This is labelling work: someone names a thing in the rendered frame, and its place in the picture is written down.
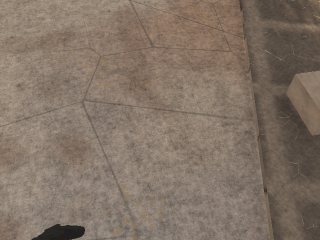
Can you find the left robot hand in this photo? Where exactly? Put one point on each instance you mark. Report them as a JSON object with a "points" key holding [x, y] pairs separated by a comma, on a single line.
{"points": [[58, 232]]}

